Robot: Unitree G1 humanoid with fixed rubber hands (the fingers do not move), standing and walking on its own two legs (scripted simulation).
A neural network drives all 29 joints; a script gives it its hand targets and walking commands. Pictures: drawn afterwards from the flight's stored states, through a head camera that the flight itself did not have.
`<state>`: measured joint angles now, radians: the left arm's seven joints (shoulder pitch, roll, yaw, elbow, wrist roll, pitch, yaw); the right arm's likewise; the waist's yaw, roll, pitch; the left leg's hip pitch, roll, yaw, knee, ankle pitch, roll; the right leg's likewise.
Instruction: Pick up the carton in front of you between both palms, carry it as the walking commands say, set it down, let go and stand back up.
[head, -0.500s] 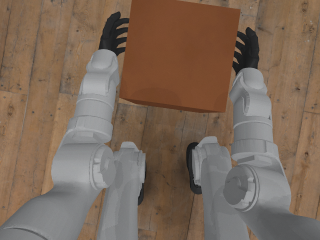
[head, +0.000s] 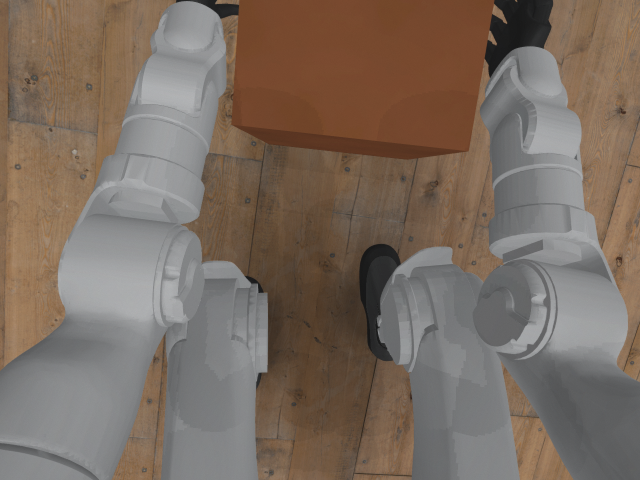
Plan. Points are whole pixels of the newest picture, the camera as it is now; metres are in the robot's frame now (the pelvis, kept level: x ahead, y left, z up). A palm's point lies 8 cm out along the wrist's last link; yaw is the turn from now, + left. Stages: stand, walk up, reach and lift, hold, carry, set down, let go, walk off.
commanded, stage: set down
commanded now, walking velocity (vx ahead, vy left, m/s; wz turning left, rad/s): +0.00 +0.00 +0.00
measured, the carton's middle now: (353, 58) +0.53 -0.05 -0.23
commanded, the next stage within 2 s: none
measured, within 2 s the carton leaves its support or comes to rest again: rests again in 1.04 s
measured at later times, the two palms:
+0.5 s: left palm (201, 29) +0.54 +0.11 -0.19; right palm (499, 63) +0.51 -0.19 -0.16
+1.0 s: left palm (209, 28) +0.54 +0.11 -0.19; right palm (503, 68) +0.51 -0.20 -0.18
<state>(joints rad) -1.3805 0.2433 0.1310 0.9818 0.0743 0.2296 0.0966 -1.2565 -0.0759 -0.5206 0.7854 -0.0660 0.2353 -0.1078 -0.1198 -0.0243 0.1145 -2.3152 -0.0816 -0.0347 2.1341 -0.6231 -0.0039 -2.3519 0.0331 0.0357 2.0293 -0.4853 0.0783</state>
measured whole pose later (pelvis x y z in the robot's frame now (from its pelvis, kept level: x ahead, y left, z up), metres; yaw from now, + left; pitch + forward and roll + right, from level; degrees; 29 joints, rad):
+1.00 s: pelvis -0.01 +0.00 -0.02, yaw +0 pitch +39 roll -3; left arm -1.47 0.24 0.20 1.12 0.17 0.15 -0.04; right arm -1.35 -0.20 -0.57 1.05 -0.10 0.13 -0.01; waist -0.08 -0.05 0.28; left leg -2.26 -0.08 -0.04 2.23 -0.64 0.00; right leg -2.30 0.05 0.04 2.12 -0.50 0.09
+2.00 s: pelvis +0.01 -0.01 +0.11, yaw +1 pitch +48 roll -2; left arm -1.27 0.40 0.11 0.97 -0.04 0.17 0.00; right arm -1.04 -0.15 -0.33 0.71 0.10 0.15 -0.14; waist -0.11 0.02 -0.03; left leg -2.03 -0.06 -0.04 1.76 -0.56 -0.01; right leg -2.07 0.03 0.03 1.68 -0.44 0.05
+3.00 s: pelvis +0.10 -0.02 +0.35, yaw +2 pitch +24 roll +0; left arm -0.23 0.18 0.16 0.61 0.06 0.02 0.01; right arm -0.09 -0.18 -0.10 0.50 0.00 0.03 0.08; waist -0.08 -0.02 -0.06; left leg -0.79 -0.02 -0.07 0.72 -0.34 -0.03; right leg -0.85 0.02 0.02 0.71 -0.27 0.00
